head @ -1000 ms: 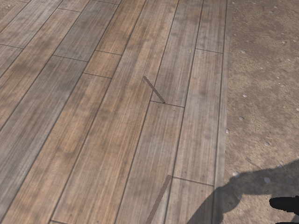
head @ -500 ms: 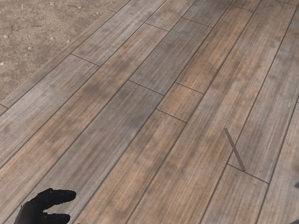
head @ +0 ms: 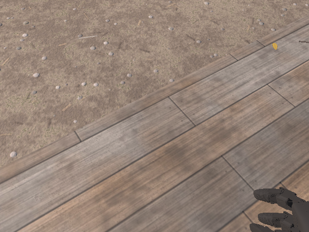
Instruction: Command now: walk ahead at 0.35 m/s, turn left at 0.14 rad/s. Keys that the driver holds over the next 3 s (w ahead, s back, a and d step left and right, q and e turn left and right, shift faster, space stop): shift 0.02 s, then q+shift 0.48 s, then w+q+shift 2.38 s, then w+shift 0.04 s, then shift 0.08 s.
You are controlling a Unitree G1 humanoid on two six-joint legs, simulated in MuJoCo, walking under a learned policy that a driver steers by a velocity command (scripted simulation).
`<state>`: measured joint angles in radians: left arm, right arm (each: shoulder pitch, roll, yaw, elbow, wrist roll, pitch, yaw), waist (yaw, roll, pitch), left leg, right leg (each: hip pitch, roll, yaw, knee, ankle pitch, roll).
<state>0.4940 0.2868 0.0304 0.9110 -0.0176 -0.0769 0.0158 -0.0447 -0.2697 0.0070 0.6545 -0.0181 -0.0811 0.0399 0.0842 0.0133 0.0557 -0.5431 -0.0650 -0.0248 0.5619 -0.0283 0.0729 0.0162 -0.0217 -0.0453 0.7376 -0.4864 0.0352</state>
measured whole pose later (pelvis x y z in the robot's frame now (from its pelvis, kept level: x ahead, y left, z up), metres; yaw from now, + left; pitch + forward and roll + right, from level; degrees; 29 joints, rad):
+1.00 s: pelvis +0.30 +0.12 +0.01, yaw +48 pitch +3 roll -1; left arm 0.45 0.37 0.10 0.79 0.04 -0.04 0.01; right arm 0.08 -0.32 -0.06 0.58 -0.04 0.04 0.11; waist 0.09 -0.02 -0.05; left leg -0.55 0.07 0.09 0.78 -0.35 0.10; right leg 0.09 -0.17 -0.33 0.32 -0.40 0.14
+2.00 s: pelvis +0.51 +0.98 -0.02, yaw +106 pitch +0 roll +0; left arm 0.33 0.24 0.02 0.78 0.03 -0.06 0.00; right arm 0.17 -0.33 -0.05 0.75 -0.03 0.01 0.02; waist 0.03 0.02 0.09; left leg -0.47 -0.19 0.08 0.74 -0.28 0.22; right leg -0.18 -0.10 0.01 1.39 -0.37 0.05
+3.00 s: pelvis +0.06 +1.73 +0.02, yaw +161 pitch +0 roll +1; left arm 0.09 0.25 0.00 0.61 0.06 -0.05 -0.01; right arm 0.42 -0.32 -0.06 0.85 -0.01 -0.05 0.00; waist -0.04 0.00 0.07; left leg -0.09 -0.25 -0.08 0.40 -0.29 0.20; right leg -0.68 -0.17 0.07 1.01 -0.28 0.07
